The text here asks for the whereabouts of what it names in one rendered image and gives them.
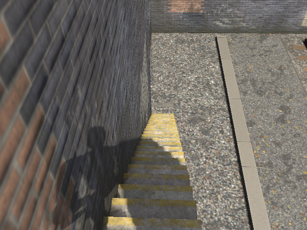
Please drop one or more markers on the stairs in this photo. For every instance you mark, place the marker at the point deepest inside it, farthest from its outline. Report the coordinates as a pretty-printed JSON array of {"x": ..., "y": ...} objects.
[{"x": 156, "y": 192}]

